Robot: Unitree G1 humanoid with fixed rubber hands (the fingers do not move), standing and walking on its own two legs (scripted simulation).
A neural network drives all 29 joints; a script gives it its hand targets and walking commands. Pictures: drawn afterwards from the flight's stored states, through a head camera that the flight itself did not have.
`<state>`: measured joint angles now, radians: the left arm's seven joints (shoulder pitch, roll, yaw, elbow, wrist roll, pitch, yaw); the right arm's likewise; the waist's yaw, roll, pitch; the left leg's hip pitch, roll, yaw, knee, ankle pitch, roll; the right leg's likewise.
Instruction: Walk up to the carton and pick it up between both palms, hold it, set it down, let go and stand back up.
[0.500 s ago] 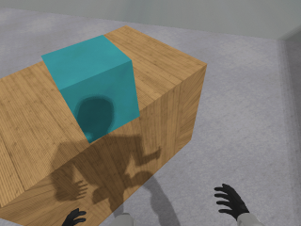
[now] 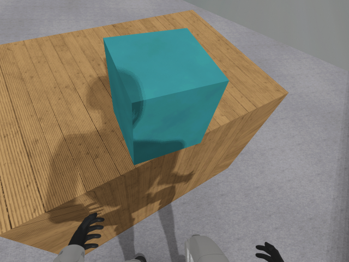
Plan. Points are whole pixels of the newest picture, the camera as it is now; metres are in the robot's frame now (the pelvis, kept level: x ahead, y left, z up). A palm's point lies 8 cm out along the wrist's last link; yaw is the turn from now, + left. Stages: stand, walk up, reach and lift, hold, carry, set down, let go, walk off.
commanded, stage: walk up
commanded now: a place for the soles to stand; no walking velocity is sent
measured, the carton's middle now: (159, 98) +0.49 +0.03 +0.05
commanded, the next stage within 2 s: none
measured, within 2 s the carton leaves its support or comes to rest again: neither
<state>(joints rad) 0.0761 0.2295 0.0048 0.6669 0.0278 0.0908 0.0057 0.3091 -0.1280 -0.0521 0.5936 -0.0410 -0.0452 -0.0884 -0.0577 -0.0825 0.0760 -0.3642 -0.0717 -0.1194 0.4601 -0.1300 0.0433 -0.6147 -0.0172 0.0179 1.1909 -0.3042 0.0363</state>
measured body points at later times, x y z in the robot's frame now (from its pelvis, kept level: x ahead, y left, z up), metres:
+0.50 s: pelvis -0.06 -0.13 +0.00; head -0.04 -0.17 +0.45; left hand +0.03 +0.11 -0.09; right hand +0.10 -0.36 -0.13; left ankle -0.04 +0.06 -0.64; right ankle -0.03 -0.18 -0.74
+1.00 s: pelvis -0.04 -0.15 +0.00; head -0.03 -0.19 +0.45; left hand -0.11 +0.06 -0.10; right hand +0.16 -0.32 -0.13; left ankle -0.01 +0.01 -0.67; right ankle -0.03 -0.18 -0.74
